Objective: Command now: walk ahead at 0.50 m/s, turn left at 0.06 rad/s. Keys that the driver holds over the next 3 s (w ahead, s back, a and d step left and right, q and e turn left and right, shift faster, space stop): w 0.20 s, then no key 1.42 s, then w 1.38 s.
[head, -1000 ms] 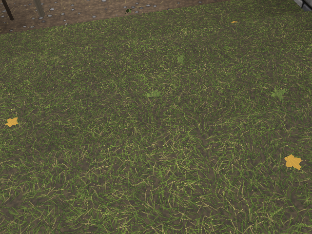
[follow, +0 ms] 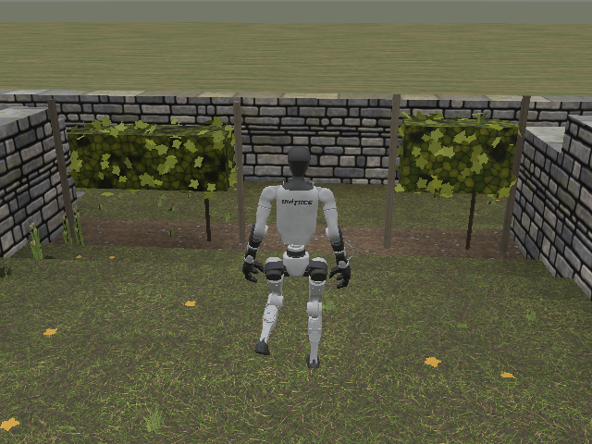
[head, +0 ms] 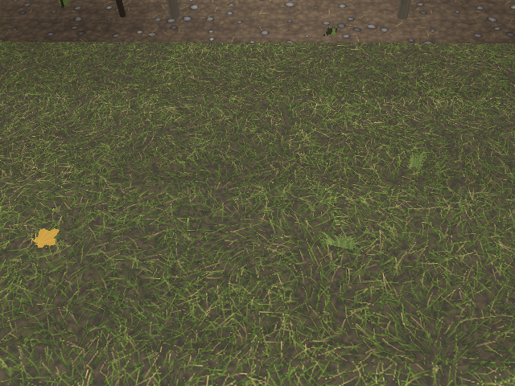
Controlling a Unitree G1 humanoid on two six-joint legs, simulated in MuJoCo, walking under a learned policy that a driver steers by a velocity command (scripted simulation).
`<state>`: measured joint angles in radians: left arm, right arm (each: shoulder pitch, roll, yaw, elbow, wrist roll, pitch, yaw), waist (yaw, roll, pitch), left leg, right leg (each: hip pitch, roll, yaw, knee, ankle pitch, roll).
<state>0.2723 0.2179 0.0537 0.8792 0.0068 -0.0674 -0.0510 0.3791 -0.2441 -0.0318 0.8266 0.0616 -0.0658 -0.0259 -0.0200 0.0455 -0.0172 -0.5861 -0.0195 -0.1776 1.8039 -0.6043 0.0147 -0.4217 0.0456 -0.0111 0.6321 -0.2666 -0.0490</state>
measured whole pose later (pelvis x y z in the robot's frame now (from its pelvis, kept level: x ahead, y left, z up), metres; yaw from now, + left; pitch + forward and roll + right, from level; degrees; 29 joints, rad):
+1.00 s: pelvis +0.29 -0.02 +0.02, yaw +0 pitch -1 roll +0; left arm 0.18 0.20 0.02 1.01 0.00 0.02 0.03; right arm 0.16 -0.22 -0.04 0.96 0.00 0.03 -0.03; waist 0.00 0.00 0.04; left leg -0.17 0.01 -0.01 0.37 -0.18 -0.02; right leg -0.15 0.00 0.03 0.39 -0.22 0.01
